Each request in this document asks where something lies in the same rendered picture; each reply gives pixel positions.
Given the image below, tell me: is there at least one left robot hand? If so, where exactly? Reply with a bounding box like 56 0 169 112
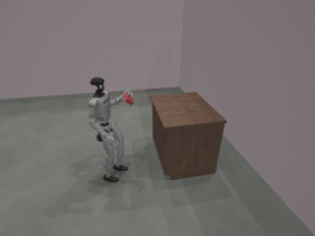
122 90 134 101

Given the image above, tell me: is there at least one robot foot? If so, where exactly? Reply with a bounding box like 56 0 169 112
103 174 119 183
113 164 128 171

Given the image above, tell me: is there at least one sponge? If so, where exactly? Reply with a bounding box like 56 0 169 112
123 92 134 105

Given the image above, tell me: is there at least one table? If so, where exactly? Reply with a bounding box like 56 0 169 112
150 91 227 181

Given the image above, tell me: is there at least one robot left foot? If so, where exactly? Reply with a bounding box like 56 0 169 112
113 164 128 171

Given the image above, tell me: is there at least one robot right foot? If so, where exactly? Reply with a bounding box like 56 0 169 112
103 174 119 183

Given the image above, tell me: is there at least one right robot forearm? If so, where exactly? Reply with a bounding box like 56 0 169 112
89 119 109 139

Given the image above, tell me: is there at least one left robot forearm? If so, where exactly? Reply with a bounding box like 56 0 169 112
110 95 124 105

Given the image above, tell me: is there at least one right robot hand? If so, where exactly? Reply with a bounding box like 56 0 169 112
105 136 121 149

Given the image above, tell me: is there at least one robot right upper arm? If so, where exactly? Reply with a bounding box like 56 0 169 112
89 98 98 123

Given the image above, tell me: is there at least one robot left upper arm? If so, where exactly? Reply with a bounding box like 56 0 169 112
103 90 111 107

